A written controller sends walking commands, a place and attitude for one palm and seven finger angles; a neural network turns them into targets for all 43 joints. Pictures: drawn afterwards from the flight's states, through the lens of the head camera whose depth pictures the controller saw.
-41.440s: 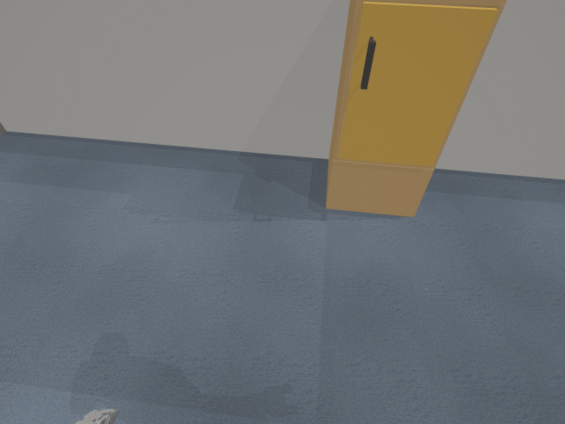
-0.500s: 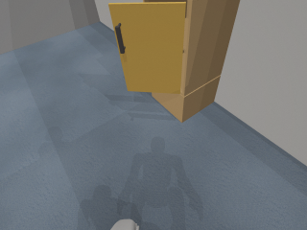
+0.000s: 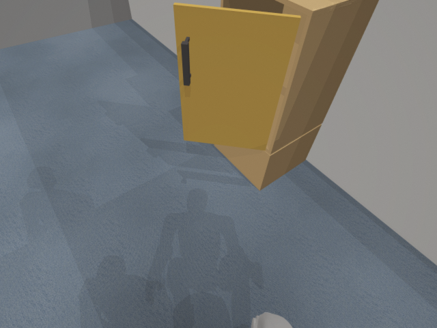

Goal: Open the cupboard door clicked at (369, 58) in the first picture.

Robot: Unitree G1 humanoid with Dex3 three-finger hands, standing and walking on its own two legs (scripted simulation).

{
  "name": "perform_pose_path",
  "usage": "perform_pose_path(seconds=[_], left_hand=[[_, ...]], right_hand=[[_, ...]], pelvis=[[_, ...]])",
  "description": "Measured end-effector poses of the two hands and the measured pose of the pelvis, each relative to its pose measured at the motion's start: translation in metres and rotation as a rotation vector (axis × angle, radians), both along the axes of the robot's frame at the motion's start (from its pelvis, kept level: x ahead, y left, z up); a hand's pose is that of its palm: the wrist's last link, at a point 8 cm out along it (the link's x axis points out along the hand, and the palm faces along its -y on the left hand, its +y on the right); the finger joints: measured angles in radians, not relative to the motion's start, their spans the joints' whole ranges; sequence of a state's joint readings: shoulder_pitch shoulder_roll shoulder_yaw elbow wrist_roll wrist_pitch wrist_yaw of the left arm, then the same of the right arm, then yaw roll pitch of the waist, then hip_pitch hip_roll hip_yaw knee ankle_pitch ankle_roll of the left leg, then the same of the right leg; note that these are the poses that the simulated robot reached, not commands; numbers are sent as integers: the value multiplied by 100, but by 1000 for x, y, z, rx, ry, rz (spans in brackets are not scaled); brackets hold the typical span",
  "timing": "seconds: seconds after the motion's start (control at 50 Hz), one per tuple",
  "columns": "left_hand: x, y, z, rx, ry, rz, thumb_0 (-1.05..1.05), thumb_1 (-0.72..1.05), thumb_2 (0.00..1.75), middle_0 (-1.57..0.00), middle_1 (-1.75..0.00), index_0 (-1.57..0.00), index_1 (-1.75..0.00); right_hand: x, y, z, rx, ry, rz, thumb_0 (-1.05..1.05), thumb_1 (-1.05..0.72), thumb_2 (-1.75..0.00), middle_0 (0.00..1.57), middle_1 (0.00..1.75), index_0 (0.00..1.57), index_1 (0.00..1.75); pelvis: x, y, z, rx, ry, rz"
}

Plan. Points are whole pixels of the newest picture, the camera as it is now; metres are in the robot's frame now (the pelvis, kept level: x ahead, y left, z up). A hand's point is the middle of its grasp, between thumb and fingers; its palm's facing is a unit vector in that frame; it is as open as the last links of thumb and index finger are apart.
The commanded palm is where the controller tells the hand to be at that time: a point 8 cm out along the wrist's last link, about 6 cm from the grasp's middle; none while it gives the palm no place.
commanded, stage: take the last steps up to it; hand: left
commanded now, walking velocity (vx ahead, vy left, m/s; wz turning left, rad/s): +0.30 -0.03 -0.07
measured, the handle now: (187, 61) +0.92 +0.19 -0.01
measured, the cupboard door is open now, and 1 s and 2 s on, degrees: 45 45 45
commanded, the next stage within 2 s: come to a stop and stand still in 0.86 s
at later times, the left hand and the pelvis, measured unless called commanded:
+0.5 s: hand (173, 271) +0.26 +0.12 -0.16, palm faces +0.07 -0.98 -0.21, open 7.0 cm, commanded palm none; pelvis +0.17 -0.05 +0.00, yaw +0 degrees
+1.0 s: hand (164, 247) +0.32 +0.16 -0.18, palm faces +0.07 -0.99 -0.15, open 7.4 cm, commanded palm none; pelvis +0.32 +0.00 +0.00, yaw -1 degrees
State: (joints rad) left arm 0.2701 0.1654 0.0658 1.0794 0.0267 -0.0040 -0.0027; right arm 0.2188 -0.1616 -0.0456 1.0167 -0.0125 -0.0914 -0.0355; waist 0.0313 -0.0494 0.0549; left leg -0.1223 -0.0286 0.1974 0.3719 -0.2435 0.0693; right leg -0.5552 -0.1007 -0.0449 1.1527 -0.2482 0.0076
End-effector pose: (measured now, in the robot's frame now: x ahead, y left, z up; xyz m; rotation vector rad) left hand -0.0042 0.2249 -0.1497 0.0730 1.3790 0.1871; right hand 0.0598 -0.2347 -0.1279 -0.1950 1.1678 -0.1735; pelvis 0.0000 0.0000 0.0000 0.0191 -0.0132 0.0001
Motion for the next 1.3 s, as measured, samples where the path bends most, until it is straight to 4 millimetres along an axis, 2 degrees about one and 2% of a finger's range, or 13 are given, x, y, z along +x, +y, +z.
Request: perform_pose_path(seconds=[0.08,0.16,0.28,0.36,0.44,0.62,0.74,0.82,0.88,0.94,1.1,1.18,1.3], left_hand=[[88,13,10,35,-157,-51,1,92,90,-20,-30,-19,-30],[159,9,20,49,-246,-108,0,92,90,-20,-30,-19,-30],[243,-23,22,44,-276,-213,0,92,90,-20,-30,-19,-30],[277,-49,11,37,-303,-223,0,91,90,-20,-30,-20,-30],[262,-64,9,17,-235,-155,0,91,90,-20,-30,-20,-30],[223,-41,14,58,-55,-23,-3,96,90,-20,-30,-20,-30],[199,-42,1,-19,100,47,-1,93,90,-20,-30,-20,-30],[204,-35,-14,-60,179,62,0,92,90,-20,-30,-20,-30],[232,-27,-13,-56,165,36,1,92,90,-20,-30,-20,-30],[274,-19,-8,-38,100,11,1,91,90,-20,-30,-20,-30],[373,-7,6,56,-45,-57,2,94,90,-20,-30,-20,-30],[400,-16,6,86,-71,-89,1,93,90,-20,-30,-20,-30],[425,-34,10,78,-91,-102,1,93,90,-20,-30,-20,-30]], right_hand=[[-33,-1,-6,4,136,-48,-2,-94,-90,20,30,20,30],[-65,8,-12,43,282,-96,-1,-93,-90,20,30,19,30],[-89,20,-17,128,460,-175,0,-91,-90,20,30,19,30],[-77,14,-25,173,543,-206,1,-91,-90,20,30,20,30],[-17,-9,-25,153,486,-180,1,-91,-90,20,30,20,30],[183,-45,-14,61,142,-36,1,-92,-90,20,30,19,30],[297,-31,-2,22,-14,65,1,-93,-90,20,30,19,30],[345,-10,-4,3,-93,103,1,-92,-90,20,30,19,30],[350,2,-4,14,-85,91,0,-91,-90,20,30,19,30],[339,10,-6,31,-38,49,0,-92,-90,20,30,20,30],[304,-11,-18,36,144,-21,-1,-95,-90,20,30,20,30],[291,-18,-32,76,229,-67,0,-93,-90,20,30,20,30],[285,-23,-34,99,287,-94,1,-91,-90,20,30,19,30]], pelvis=[[24,1,1,7,-1,-2],[51,-2,-1,11,0,-3],[97,-19,-8,11,12,-22],[130,-40,-20,2,8,-21],[155,-50,-12,-8,-6,-6],[211,-50,2,-26,16,15],[256,-30,-3,-33,6,19],[284,-12,-15,-24,-3,10],[298,-7,-12,-16,-11,-4],[310,-5,-6,-9,-9,-9],[341,-17,-3,7,0,-8],[356,-31,-9,16,2,-22],[365,-38,-7,0,7,8]])
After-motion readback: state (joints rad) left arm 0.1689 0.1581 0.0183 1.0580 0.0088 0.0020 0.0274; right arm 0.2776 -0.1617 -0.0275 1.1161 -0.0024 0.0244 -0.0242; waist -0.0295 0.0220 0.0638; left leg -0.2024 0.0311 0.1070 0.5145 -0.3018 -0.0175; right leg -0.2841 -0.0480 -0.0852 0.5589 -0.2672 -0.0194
